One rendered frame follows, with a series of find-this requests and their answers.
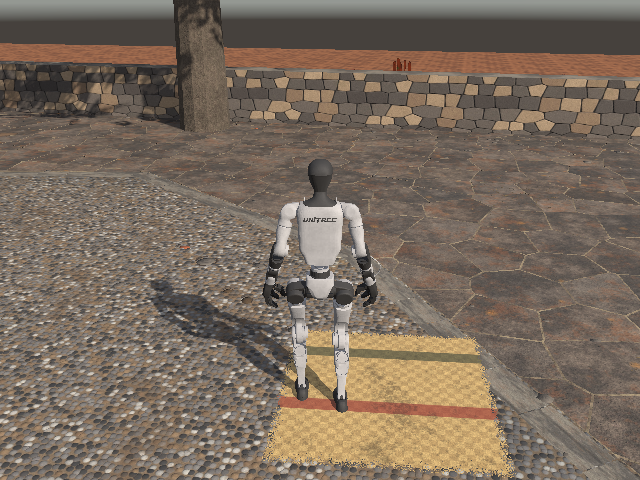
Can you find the left robot upper arm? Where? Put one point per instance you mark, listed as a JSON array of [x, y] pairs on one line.
[[288, 212]]

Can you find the right robot upper arm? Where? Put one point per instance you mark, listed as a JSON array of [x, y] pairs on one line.
[[352, 213]]

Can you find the robot left hand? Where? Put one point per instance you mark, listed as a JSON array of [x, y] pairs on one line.
[[268, 291]]

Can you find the right robot forearm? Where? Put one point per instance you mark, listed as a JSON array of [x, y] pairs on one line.
[[366, 268]]

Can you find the robot right hand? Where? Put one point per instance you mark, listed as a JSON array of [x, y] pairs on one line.
[[370, 290]]

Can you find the robot torso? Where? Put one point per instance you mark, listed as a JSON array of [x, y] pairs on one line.
[[320, 235]]

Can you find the left robot forearm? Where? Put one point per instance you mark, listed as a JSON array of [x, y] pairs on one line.
[[274, 267]]

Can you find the left robot thigh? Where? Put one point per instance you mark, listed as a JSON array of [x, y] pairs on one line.
[[296, 298]]

